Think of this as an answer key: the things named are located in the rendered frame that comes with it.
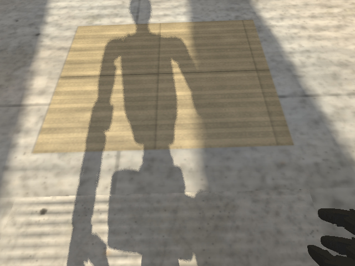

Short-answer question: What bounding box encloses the right robot hand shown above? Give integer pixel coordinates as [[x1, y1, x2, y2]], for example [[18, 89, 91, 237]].
[[307, 208, 355, 266]]

